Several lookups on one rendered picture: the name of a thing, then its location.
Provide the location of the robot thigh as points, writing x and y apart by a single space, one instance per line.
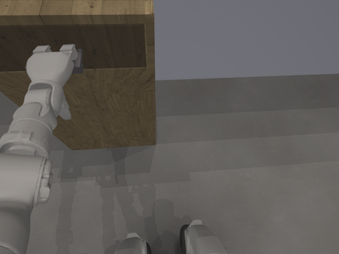
134 245
199 239

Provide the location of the left robot hand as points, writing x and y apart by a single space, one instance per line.
53 66

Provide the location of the cabinet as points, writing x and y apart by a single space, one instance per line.
110 107

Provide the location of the robot left upper arm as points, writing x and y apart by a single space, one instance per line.
25 181

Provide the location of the left robot thigh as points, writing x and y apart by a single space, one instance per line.
134 245

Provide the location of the right robot thigh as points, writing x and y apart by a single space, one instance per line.
199 239

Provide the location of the drawer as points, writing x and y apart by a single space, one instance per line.
103 45

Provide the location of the left robot forearm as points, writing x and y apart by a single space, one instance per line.
33 123

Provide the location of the handle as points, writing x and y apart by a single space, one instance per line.
78 65

